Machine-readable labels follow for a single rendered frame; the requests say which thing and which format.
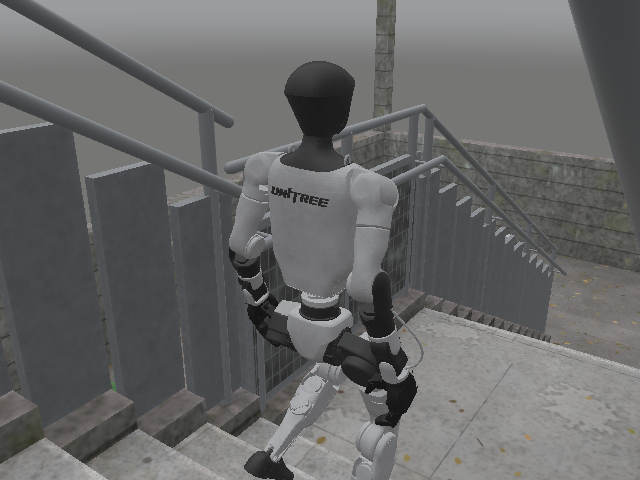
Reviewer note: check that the robot right hand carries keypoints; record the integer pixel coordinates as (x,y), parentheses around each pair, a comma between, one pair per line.
(399,397)

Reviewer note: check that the robot right forearm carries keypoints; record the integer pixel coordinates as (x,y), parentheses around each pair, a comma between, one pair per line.
(382,332)

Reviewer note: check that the humanoid robot head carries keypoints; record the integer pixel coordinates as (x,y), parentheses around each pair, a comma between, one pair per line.
(320,95)

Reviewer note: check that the robot torso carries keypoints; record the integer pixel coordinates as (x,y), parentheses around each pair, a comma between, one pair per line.
(313,224)

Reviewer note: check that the robot left forearm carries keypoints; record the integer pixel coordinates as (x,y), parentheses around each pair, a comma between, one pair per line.
(251,278)

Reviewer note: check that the robot left hand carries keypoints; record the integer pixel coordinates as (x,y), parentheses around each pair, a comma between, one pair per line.
(257,314)

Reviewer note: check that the robot right upper arm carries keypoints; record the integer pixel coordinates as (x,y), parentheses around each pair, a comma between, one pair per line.
(376,197)

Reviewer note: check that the robot left upper arm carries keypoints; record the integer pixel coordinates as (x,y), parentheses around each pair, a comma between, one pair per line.
(245,240)

